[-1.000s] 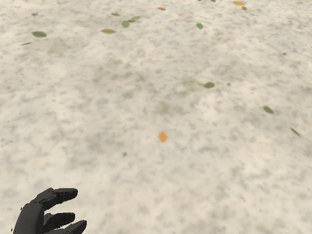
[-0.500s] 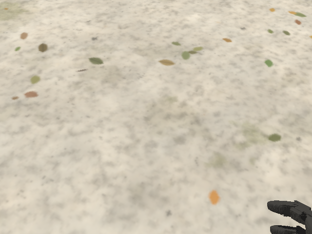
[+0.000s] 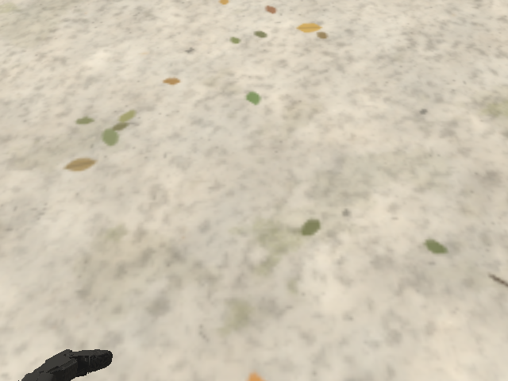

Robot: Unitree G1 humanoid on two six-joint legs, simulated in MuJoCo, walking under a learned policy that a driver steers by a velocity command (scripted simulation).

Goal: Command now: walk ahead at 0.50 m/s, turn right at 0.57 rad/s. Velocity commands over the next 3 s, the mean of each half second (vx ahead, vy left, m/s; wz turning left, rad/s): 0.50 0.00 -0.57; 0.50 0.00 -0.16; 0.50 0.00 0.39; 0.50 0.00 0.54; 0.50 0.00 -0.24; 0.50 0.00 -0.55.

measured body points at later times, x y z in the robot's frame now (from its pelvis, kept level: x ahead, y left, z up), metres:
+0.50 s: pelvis +0.29 +0.00 +0.01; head +0.32 -0.01 +0.46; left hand +0.40 +0.28 -0.11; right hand +0.46 -0.29 -0.05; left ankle +0.43 +0.09 -0.72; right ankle +0.12 -0.08 -0.70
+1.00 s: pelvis +0.53 -0.12 +0.01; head +0.55 -0.14 +0.46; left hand +0.83 +0.02 -0.05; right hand +0.42 -0.38 -0.12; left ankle +0.44 +0.08 -0.68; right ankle +0.58 -0.24 -0.71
